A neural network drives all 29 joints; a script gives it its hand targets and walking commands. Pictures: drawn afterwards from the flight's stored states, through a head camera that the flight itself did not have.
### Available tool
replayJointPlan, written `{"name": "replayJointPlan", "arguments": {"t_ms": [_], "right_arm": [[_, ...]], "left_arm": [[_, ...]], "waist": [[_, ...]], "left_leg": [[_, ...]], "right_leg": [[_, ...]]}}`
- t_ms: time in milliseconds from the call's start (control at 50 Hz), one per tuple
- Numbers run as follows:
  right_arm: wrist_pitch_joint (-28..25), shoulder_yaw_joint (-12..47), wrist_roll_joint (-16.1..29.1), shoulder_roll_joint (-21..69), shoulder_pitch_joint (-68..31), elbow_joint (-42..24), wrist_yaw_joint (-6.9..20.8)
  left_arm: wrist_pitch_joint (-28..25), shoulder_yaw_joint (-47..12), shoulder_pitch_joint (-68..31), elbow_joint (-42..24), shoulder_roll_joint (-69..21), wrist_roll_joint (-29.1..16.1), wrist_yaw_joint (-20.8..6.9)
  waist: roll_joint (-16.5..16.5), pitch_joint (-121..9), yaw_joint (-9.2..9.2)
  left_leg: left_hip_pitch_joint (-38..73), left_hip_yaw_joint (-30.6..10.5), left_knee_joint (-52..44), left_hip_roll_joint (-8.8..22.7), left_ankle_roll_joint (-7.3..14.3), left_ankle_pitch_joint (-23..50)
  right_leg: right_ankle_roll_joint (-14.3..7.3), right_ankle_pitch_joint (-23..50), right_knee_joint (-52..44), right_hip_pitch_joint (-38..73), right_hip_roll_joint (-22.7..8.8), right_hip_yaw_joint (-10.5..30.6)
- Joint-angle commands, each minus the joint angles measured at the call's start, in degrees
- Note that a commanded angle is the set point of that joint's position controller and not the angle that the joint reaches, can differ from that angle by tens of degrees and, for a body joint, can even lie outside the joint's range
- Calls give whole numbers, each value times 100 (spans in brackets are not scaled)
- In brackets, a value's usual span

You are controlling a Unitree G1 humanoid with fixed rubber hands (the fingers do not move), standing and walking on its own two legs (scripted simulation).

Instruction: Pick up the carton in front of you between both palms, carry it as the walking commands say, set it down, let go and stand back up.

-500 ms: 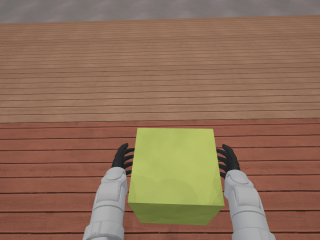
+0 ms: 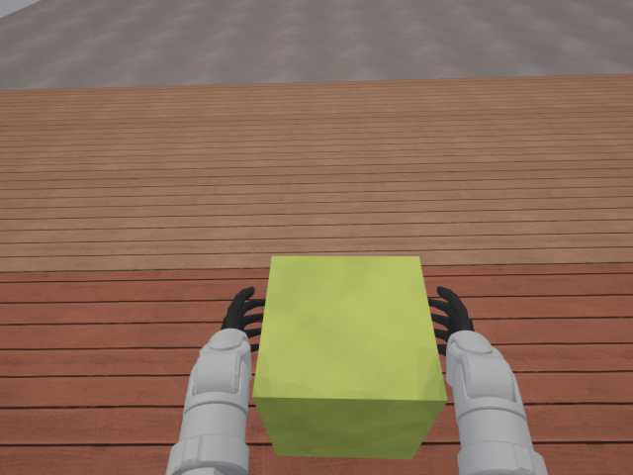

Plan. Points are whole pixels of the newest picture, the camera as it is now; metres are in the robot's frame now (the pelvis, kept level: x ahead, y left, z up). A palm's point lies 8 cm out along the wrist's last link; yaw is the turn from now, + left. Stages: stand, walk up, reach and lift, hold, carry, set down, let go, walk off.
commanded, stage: reach and lift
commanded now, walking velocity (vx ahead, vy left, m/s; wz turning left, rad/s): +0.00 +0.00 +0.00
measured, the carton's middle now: (344, 361) +0.31 +0.00 -0.05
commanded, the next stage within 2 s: hold in 0.68 s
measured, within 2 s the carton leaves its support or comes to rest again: neither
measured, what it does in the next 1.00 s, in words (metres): stands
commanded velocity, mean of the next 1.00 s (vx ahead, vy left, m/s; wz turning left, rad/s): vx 0.00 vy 0.00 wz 0.00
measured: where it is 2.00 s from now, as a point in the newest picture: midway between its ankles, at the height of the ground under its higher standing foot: outside the picture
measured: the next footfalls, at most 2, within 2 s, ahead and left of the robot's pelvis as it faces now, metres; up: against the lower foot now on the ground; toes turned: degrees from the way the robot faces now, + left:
right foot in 1.72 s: +0.22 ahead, -0.11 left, +0.00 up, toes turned -9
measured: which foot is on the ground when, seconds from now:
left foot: down 0.00-1.00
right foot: down 0.00-1.00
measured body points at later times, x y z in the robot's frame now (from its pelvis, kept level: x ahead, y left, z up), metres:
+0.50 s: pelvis +0.02 +0.00 +0.01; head -0.01 +0.00 +0.46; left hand +0.32 +0.15 +0.03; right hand +0.32 -0.15 +0.03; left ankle +0.03 +0.13 -0.74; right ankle +0.02 -0.13 -0.74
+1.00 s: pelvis +0.01 +0.00 +0.01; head -0.04 +0.00 +0.45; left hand +0.31 +0.15 +0.05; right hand +0.31 -0.15 +0.05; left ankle +0.03 +0.13 -0.74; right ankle +0.02 -0.13 -0.74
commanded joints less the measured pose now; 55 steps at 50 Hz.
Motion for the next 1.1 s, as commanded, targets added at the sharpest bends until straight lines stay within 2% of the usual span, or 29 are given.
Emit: {"name": "replayJointPlan", "arguments": {"t_ms": [0, 360, 640, 740, 780, 880, 1080], "right_arm": [[-83, 3222, 1337, 5559, -3053, 195, 1456], [157, 3471, 1498, 5362, -2275, -476, 1405], [350, 3542, 1553, 5318, -2188, -752, 1380], [510, 3920, 1783, 5378, -2178, -1257, 1351], [640, 3861, 1748, 5265, -2068, -1276, 1327], [770, 3502, 1558, 5080, -2173, -940, 1369], [690, 3530, 1607, 5242, -2717, -843, 1434]], "left_arm": [[-175, -3226, -3222, 38, -5598, -1383, -1462], [73, -3501, -2439, -655, -5442, -1538, -1369], [249, -3554, -2379, -925, -5323, -1602, -1385], [400, -3944, -2377, -1431, -5368, -1845, -1363], [528, -3892, -2268, -1467, -5262, -1809, -1331], [673, -3524, -2342, -1116, -5105, -1595, -1351], [608, -3570, -2889, -1037, -5317, -1663, -1399]], "waist": [[47, -1488, -3], [48, -1524, 11], [3, -1353, 18], [-1, -1644, -4], [-1, -1463, -3], [17, -785, 11], [32, -1103, 2]], "left_leg": [[510, 486, -519, -302, 45, 231], [975, 447, -715, -346, -10, 1373], [1027, 453, -816, -363, -4, 1304], [1242, 428, -853, -362, -11, 1660], [1234, 426, -920, -360, -10, 1548], [967, 481, -1040, -329, 22, 621], [1021, 491, -940, -302, 21, 475]], "right_leg": [[-38, 277, -542, 303, 288, -479], [19, 1378, -741, 776, 363, -442], [46, 1410, -846, 910, 345, -413], [56, 1779, -890, 1141, 343, -385], [60, 1670, -953, 1151, 337, -381], [5, 715, -1069, 842, 316, -442], [-24, 535, -975, 790, 303, -467]]}}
